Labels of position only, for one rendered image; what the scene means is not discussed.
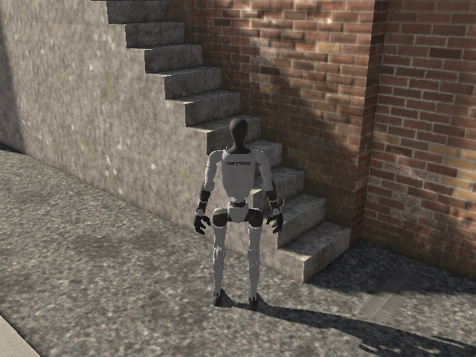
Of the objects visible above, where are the stairs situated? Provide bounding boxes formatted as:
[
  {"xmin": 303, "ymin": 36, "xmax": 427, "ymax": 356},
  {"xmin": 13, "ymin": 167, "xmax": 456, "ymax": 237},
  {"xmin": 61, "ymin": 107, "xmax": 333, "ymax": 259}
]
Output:
[{"xmin": 0, "ymin": 0, "xmax": 351, "ymax": 284}]

